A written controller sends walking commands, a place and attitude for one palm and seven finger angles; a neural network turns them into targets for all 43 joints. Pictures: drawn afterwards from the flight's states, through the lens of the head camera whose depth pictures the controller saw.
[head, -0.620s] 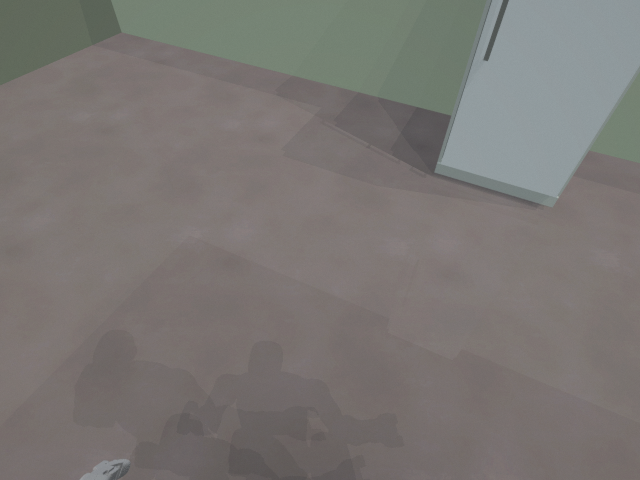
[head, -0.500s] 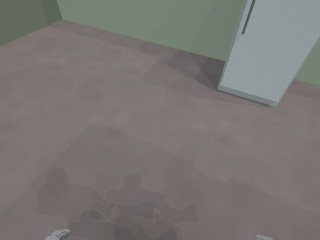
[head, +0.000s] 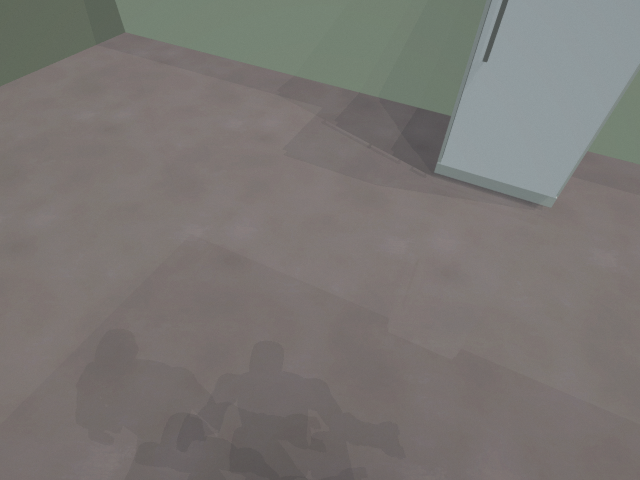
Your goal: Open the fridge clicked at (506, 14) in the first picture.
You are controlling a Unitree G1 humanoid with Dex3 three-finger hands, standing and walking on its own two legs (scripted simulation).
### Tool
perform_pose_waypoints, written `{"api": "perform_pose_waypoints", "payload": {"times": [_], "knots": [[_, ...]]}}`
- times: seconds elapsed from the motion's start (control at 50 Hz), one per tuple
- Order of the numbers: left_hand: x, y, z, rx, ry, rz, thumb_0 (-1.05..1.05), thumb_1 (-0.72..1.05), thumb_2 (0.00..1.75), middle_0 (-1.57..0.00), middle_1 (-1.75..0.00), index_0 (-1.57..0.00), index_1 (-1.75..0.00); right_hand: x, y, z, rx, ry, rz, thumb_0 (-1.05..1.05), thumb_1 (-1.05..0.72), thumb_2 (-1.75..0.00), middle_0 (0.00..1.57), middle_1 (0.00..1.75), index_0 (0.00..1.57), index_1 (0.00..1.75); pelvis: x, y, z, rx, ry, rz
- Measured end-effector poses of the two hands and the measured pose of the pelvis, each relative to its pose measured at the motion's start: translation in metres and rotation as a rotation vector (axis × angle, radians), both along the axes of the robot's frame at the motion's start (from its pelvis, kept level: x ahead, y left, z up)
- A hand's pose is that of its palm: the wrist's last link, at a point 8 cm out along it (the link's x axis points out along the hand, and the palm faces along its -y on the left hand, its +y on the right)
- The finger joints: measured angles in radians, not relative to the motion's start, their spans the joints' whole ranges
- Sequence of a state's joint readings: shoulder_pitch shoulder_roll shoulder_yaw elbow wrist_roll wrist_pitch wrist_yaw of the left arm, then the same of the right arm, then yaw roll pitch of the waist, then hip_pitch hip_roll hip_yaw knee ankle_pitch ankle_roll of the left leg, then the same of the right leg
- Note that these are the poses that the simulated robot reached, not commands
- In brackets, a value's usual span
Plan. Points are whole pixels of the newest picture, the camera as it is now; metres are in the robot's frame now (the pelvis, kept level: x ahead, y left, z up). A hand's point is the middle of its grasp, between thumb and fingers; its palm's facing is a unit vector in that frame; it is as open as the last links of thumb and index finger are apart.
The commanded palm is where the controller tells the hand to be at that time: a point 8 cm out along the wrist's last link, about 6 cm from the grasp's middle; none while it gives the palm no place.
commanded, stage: stand and wait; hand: left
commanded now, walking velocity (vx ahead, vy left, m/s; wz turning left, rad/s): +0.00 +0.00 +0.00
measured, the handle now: out of the picture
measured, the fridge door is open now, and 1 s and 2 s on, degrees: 0 0 0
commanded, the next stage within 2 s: look at it before walking up in 0.20 s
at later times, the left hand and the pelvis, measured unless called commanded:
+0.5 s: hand out of the picture +0.08 +0.24 -0.15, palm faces -0.03 -0.94 -0.33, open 7.4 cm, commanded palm none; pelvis +0.00 -0.01 +0.00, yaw +0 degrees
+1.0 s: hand out of the picture +0.08 +0.24 -0.15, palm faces -0.04 -0.94 -0.34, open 7.4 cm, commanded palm none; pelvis +0.00 -0.01 +0.00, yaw -1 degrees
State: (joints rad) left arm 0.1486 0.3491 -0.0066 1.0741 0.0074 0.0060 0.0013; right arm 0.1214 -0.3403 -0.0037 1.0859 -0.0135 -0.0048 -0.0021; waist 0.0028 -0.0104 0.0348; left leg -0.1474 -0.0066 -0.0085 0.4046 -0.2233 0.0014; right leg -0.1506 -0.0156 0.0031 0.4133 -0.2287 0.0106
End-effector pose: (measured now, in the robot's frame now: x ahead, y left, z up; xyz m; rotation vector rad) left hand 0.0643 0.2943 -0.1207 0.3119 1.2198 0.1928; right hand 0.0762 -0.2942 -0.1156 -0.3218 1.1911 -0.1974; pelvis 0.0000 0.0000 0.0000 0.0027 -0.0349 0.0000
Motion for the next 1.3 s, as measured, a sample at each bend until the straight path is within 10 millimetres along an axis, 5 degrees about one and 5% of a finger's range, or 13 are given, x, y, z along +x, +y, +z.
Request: {"api": "perform_pose_waypoints", "payload": {"times": [0.28,1.08,1.3], "knots": [[0.001,-0.006,0.003,0.002,-0.006,-0.012,0.0,0.91,0.9,-0.21,-0.3,-0.2,-0.3,-0.014,-0.003,-0.004,0.015,0.024,-0.014,0.0,-0.91,-0.89,0.2,0.3,0.2,0.3,-0.005,-0.005,0.001,0.001,0.002,-0.004],[0.015,-0.011,0.003,-0.001,-0.009,-0.016,0.0,0.91,0.9,-0.21,-0.3,-0.2,-0.3,0.004,-0.006,0.0,0.006,0.004,-0.011,0.0,-0.91,-0.89,0.2,0.3,0.2,0.3,0.005,-0.008,0.003,0.0,0.008,-0.016],[0.01,-0.053,-0.018,-0.078,0.146,-0.06,0.0,0.91,0.9,-0.2,-0.3,-0.2,-0.3,-0.034,0.011,-0.028,0.107,0.043,-0.17,0.0,-0.91,-0.89,0.2,0.3,0.2,0.3,0.037,-0.022,-0.008,0.021,0.021,-0.147]]}}
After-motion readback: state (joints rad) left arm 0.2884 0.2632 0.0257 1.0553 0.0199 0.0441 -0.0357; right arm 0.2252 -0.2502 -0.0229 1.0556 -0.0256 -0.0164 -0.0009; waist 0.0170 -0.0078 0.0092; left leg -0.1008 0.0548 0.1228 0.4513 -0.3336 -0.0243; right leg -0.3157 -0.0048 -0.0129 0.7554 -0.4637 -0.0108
